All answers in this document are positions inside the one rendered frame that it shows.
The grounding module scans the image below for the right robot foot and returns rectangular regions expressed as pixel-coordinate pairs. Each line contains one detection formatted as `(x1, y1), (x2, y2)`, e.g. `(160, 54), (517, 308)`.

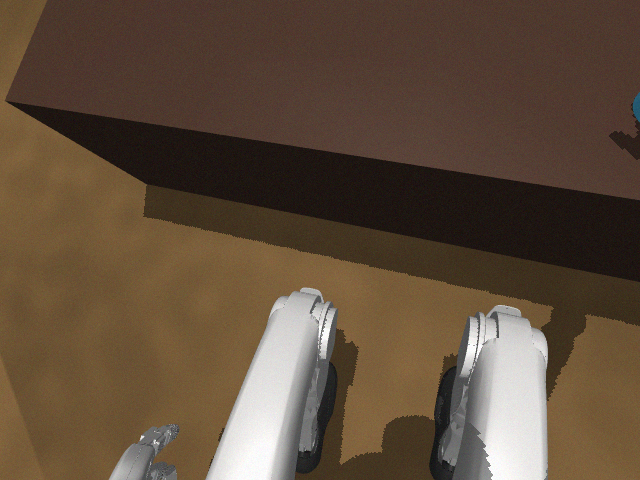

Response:
(429, 366), (457, 480)

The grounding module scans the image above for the left robot hand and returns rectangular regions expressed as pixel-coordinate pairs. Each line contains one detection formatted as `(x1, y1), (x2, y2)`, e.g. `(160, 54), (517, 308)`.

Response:
(109, 424), (180, 480)

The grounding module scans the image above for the bottle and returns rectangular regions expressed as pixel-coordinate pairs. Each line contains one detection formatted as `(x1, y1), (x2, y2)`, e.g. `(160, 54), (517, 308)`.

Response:
(633, 92), (640, 122)

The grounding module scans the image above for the left robot foot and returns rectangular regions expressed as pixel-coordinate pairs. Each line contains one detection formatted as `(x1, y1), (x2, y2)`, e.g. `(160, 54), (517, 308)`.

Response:
(296, 361), (337, 474)

